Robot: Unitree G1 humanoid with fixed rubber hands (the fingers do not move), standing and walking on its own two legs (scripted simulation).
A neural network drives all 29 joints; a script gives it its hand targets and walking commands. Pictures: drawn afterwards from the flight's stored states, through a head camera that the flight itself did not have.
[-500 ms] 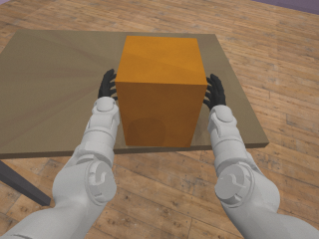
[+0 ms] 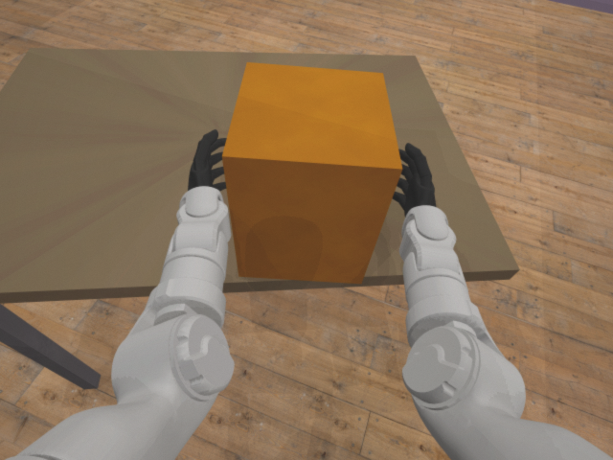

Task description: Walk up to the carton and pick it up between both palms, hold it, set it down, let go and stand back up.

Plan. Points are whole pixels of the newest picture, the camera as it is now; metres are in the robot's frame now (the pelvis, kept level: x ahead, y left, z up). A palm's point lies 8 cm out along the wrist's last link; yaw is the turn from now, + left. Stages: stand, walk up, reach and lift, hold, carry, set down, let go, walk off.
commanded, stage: set down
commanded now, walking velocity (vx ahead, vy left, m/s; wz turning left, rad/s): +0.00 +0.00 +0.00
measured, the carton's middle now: (307, 179) +0.50 +0.03 +0.05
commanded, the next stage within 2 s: none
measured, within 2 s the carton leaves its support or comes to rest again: neither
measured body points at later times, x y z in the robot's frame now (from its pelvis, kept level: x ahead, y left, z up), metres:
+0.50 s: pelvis +0.00 +0.00 +0.00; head +0.06 +0.03 +0.44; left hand +0.44 +0.18 +0.08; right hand +0.45 -0.12 +0.09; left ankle +0.00 +0.12 -0.75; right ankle -0.03 -0.11 -0.75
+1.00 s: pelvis -0.01 +0.00 +0.00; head +0.06 +0.03 +0.44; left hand +0.44 +0.18 +0.08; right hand +0.45 -0.12 +0.08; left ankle +0.00 +0.12 -0.75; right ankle -0.03 -0.11 -0.75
